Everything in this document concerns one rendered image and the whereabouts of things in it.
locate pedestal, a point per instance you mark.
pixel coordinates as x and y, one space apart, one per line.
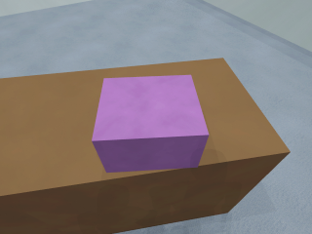
53 182

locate carton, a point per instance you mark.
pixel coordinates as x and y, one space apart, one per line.
149 123

